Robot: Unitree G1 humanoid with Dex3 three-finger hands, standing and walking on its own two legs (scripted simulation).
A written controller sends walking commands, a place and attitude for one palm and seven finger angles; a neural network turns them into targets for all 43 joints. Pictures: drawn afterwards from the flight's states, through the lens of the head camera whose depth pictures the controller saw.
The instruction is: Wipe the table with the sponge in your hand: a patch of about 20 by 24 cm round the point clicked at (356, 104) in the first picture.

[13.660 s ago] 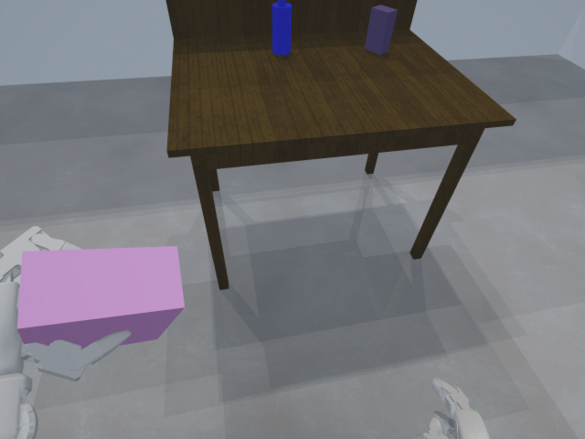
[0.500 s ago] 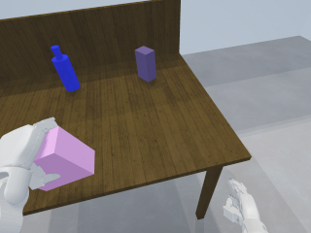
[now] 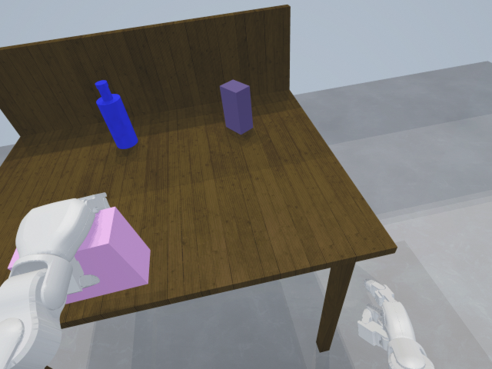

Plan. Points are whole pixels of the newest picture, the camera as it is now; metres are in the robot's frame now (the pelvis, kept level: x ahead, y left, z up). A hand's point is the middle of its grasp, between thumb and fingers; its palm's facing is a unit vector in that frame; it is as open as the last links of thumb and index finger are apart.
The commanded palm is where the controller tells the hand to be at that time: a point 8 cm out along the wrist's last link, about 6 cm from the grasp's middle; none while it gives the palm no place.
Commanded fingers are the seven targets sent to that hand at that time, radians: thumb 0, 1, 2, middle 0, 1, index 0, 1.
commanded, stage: turn the palm down, sponge in hand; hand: left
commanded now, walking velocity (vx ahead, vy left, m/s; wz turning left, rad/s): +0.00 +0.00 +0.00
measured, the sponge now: (96, 264) +0.22 +0.29 +0.08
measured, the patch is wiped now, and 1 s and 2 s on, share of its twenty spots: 0.00 0.00 0.00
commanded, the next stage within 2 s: move the sponge above the wiping area in 0.34 s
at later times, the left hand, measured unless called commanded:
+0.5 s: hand (82, 248) +0.22 +0.29 +0.13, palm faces +0.08 -0.08 -0.99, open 10.1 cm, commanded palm +0.19 +0.28 +0.20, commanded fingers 0.00 0.10 1.30 -1.20 -1.60 -1.20 -1.60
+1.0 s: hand (100, 245) +0.24 +0.28 +0.11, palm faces +0.04 -0.09 -0.99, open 10.1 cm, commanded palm +0.21 +0.28 +0.18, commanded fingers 0.00 0.10 1.30 -1.20 -1.60 -1.20 -1.60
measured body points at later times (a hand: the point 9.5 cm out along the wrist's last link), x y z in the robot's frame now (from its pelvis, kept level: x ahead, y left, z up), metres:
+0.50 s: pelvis -0.01 +0.00 +0.00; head -0.03 -0.04 +0.45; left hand +0.21 +0.29 +0.18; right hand +0.24 -0.19 -0.07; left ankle +0.06 +0.17 -0.74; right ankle -0.01 -0.14 -0.74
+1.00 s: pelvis +0.00 +0.00 +0.00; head -0.03 -0.04 +0.45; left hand +0.23 +0.28 +0.16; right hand +0.24 -0.20 -0.08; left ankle +0.06 +0.17 -0.74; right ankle -0.01 -0.14 -0.74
